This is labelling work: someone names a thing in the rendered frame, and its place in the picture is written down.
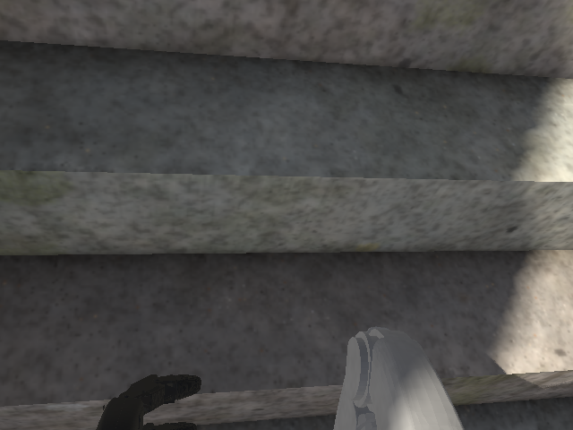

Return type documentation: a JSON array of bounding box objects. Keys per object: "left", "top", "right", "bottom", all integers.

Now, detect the right robot thigh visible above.
[{"left": 345, "top": 329, "right": 465, "bottom": 430}]

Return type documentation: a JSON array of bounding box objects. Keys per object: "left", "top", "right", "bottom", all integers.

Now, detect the robot right shin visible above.
[{"left": 333, "top": 326, "right": 421, "bottom": 430}]

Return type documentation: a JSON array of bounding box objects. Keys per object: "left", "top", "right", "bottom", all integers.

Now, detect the left robot hand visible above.
[{"left": 96, "top": 374, "right": 201, "bottom": 430}]

